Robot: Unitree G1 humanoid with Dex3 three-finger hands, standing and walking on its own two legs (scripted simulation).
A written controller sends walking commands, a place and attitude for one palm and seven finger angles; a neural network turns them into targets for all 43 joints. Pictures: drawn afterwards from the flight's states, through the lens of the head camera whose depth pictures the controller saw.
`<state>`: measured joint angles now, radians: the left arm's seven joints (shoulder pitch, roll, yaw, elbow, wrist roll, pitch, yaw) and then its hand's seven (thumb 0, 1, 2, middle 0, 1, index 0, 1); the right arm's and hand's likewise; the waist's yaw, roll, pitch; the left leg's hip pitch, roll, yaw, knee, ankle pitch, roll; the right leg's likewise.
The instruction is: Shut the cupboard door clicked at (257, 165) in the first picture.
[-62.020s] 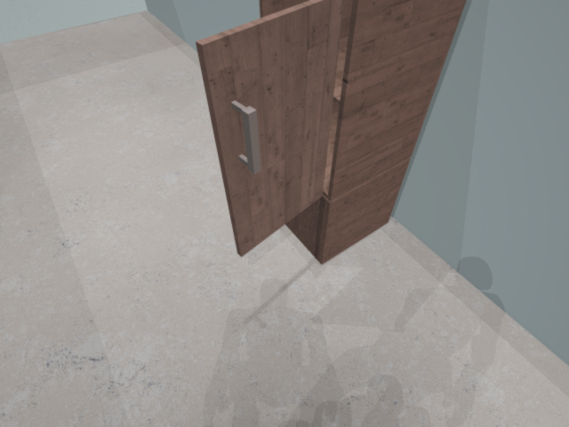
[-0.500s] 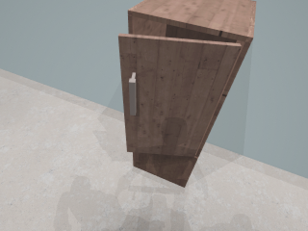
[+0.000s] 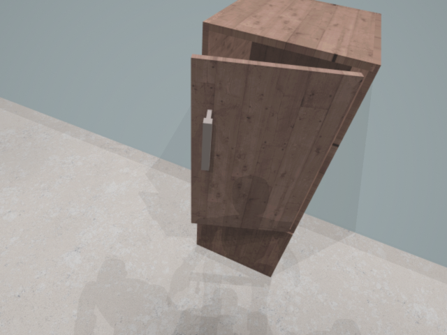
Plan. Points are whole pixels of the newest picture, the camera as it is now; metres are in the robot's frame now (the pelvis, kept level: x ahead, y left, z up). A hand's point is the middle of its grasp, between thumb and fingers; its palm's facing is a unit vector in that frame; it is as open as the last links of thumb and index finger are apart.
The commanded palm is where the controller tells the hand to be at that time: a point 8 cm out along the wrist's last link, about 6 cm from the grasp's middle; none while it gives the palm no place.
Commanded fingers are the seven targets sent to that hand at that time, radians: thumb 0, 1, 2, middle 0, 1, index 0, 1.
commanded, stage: come to a stop and stand still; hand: left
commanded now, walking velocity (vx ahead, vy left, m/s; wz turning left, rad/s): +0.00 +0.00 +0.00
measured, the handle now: (207, 140) +0.52 +0.09 +0.06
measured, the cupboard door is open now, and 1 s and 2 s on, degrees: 20 20 20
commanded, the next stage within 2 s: look again from close up in 0.02 s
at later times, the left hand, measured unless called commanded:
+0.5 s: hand out of the picture -0.02 +0.20 -0.18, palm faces -0.01 -0.97 -0.24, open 7.4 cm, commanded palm none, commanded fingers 0.00 0.90 0.90 -0.20 -0.30 -0.20 -0.30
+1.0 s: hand out of the picture +0.01 +0.12 -0.18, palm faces -0.02 -0.99 -0.16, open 7.4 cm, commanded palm none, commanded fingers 0.00 0.90 0.90 -0.20 -0.30 -0.20 -0.30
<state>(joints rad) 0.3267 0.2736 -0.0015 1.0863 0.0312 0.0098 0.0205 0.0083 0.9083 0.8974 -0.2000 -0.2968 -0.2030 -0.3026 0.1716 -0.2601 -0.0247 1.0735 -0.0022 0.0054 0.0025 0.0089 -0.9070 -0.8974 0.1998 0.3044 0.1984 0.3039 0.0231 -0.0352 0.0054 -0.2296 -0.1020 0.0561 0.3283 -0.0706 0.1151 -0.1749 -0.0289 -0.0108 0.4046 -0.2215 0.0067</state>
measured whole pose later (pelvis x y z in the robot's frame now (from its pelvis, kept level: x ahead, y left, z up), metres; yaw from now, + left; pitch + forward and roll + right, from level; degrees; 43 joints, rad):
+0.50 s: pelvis +0.00 -0.01 +0.00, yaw +0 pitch -2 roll -1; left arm 0.34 0.26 0.00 1.10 0.03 0.00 0.03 0.01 0.91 0.90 -0.20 -0.30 -0.20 -0.30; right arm 0.22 -0.24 -0.03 1.12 0.00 0.01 0.00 0.01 -0.91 -0.90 0.20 0.30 0.20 0.30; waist 0.01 -0.03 0.00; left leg -0.21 -0.10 0.05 0.30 -0.06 0.10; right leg -0.16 -0.03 -0.01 0.38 -0.19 0.01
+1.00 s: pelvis +0.04 -0.05 +0.00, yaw -1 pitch +0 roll +0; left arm 0.37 0.18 -0.02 1.11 0.02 0.01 0.02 0.01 0.91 0.90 -0.20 -0.30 -0.20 -0.30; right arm 0.26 -0.14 -0.01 1.14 -0.01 0.01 -0.01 0.01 -0.91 -0.90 0.20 0.30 0.20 0.30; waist 0.00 -0.04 -0.02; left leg -0.22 -0.06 0.06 0.37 -0.15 0.07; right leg -0.17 0.01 -0.01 0.43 -0.25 -0.02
